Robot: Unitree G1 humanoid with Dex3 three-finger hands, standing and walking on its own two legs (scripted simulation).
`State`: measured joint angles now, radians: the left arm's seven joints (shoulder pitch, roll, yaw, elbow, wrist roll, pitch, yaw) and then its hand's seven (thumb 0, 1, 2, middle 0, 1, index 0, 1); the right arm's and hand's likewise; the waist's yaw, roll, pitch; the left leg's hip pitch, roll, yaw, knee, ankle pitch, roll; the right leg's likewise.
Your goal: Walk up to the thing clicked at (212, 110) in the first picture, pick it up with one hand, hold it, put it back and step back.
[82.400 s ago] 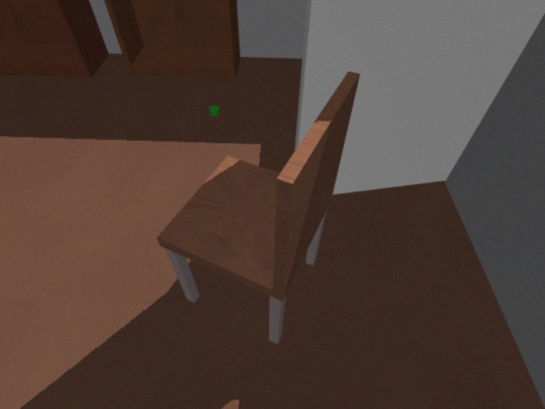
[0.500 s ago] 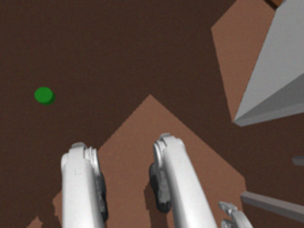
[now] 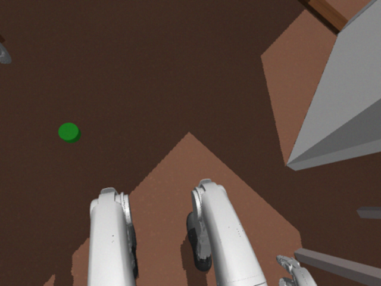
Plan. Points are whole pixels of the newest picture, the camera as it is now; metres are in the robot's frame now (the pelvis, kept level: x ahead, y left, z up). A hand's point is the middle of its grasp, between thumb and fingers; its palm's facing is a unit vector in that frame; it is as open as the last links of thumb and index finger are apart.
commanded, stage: go down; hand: left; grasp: from above
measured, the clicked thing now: (70, 133) +0.54 +0.32 -0.47
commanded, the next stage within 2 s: approach in 1.08 s
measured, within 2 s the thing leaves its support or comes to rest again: neither
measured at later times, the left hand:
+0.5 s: hand out of the picture +0.49 +0.36 -0.03, palm faces -0.43 -0.06 -0.90, open 14.0 cm
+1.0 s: hand out of the picture +0.50 +0.37 -0.02, palm faces -0.43 -0.07 -0.90, open 14.1 cm
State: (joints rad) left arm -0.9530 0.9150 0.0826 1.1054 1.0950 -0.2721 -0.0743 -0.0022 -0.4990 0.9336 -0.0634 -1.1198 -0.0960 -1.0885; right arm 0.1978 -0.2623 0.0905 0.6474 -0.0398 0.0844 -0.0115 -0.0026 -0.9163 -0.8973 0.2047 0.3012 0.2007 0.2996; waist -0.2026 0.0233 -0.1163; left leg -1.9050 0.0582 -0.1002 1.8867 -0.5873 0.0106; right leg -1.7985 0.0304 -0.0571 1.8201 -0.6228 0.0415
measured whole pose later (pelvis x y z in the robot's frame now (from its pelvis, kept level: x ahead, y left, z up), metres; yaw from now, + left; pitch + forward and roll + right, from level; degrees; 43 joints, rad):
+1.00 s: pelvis +0.02 +0.01 +0.05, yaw +0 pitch +34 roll -9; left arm -0.98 0.92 0.09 1.20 1.15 -0.28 -0.01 0.00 -0.55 0.97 -0.07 -1.11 -0.08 -1.09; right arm 0.20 -0.25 0.08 0.68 -0.04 0.08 0.01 0.00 -0.92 -0.90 0.20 0.30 0.20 0.30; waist -0.21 0.03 -0.13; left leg -1.76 0.06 -0.09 1.74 -0.58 0.02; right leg -1.65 0.03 -0.05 1.65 -0.60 0.05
